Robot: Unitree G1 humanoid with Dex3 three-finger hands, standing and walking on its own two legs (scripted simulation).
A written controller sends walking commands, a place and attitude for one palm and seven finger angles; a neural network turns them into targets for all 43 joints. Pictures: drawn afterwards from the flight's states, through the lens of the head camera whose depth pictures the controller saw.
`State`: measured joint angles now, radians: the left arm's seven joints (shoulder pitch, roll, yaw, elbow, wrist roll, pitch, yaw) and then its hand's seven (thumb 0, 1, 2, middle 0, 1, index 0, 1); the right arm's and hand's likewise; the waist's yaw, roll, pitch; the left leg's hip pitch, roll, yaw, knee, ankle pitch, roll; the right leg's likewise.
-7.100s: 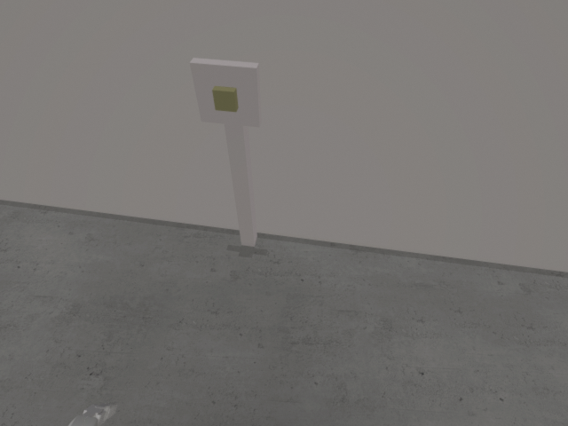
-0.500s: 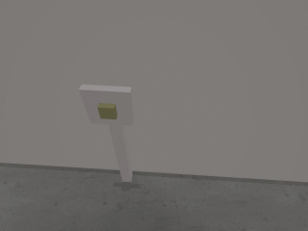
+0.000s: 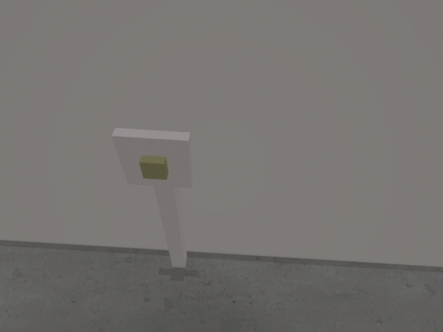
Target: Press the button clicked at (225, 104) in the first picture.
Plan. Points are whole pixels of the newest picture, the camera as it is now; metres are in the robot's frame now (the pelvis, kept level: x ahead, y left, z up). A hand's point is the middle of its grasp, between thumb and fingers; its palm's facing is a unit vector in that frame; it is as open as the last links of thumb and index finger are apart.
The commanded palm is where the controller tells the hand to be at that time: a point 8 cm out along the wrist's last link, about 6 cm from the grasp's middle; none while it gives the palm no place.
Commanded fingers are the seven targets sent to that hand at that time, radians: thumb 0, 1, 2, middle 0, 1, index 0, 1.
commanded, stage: come to a stop and stand still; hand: left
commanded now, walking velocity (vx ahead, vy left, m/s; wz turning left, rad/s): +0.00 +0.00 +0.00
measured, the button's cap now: (154, 167) +0.50 +0.20 -0.03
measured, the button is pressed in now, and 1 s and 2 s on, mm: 0 0 0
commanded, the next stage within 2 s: look again from close up in 0.30 s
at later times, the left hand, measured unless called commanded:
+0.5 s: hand out of the picture +0.03 +0.22 -0.17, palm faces -0.02 -0.97 -0.26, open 7.4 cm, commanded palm none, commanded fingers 0.00 0.90 0.90 -0.20 -0.30 -0.20 -0.30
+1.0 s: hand out of the picture +0.03 +0.22 -0.17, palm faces -0.02 -0.96 -0.27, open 7.4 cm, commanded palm none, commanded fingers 0.00 0.90 0.90 -0.20 -0.30 -0.20 -0.30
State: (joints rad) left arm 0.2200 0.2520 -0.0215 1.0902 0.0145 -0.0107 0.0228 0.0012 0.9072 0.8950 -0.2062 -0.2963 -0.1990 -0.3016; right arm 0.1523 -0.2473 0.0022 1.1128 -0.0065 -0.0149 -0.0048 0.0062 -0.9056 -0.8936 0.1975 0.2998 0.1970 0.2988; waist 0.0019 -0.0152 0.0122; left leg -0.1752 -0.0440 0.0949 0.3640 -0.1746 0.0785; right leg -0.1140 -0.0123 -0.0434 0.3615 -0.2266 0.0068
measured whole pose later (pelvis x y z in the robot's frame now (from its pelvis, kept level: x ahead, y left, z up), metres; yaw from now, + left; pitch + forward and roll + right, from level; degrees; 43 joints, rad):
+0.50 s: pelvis +0.00 +0.01 +0.00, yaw +0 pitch -2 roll +0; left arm 0.23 0.26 -0.02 1.10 0.01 0.00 0.02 0.00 0.91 0.90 -0.21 -0.30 -0.20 -0.30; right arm 0.18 -0.26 0.00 1.14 0.00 -0.01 -0.01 0.01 -0.91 -0.89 0.20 0.30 0.20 0.30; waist 0.00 -0.02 0.01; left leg -0.14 -0.06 0.10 0.32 -0.16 0.09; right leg -0.09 -0.03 -0.04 0.34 -0.22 0.02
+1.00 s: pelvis +0.01 +0.01 +0.00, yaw +0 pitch -1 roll +0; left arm 0.24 0.26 -0.02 1.11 0.02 0.00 0.02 0.00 0.91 0.90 -0.21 -0.30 -0.20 -0.30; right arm 0.18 -0.27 0.00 1.14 0.00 -0.02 -0.01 0.01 -0.91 -0.89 0.20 0.30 0.20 0.30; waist 0.00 -0.01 0.01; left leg -0.13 -0.06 0.10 0.30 -0.15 0.09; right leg -0.09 -0.03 -0.04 0.33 -0.22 0.02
